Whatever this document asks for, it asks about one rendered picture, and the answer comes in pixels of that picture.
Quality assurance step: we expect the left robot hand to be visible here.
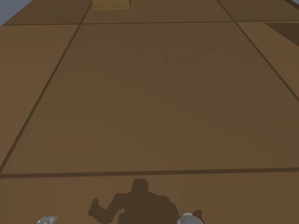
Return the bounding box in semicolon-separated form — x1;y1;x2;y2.
37;215;57;224

